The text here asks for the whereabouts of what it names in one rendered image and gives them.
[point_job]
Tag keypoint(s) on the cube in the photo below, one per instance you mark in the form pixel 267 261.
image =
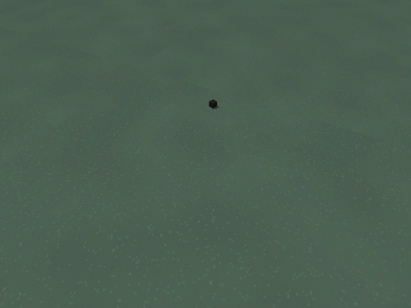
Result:
pixel 212 103

